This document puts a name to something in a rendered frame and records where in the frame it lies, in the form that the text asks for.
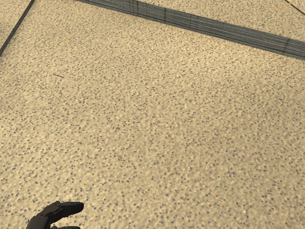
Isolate robot left hand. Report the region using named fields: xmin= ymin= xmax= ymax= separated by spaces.
xmin=26 ymin=200 xmax=84 ymax=229

